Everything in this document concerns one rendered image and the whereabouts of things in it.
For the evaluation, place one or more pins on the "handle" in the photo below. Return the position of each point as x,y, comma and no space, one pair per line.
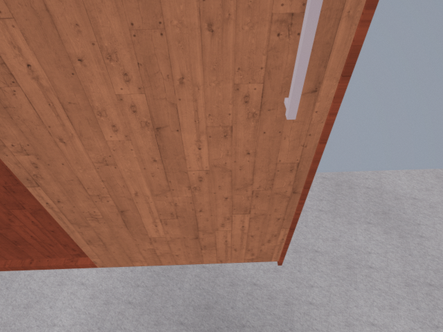
309,26

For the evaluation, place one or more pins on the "wardrobe door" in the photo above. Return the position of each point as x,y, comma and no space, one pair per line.
154,131
27,230

